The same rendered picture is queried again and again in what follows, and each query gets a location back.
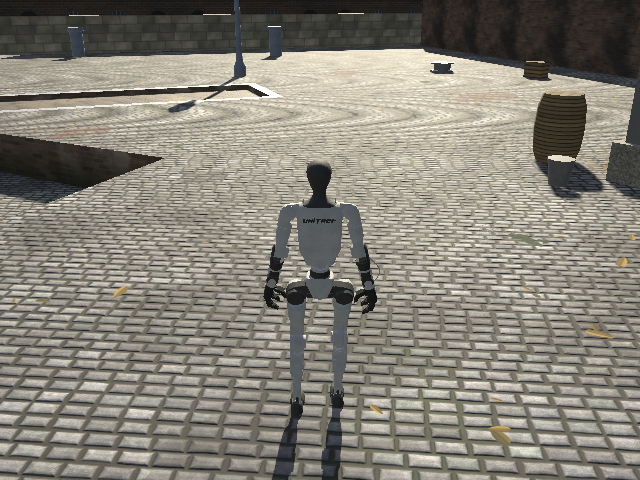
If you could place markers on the right robot foot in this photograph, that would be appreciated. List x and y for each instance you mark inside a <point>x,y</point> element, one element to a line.
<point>337,399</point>

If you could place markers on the humanoid robot head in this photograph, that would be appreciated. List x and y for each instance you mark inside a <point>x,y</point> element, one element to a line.
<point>319,174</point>

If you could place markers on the right robot hand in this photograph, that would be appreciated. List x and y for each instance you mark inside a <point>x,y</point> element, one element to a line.
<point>371,299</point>

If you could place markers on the left robot forearm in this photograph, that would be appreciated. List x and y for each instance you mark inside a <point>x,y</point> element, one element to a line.
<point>274,269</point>

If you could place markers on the left robot hand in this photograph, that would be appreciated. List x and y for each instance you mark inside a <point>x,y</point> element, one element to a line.
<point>269,293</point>

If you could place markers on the right robot forearm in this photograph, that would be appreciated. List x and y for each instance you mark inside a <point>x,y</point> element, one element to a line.
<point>365,271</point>

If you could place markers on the robot left upper arm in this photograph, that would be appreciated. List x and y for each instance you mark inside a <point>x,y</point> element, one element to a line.
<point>287,213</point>

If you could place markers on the robot right upper arm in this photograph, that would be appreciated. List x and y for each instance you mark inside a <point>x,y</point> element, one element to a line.
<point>351,212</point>

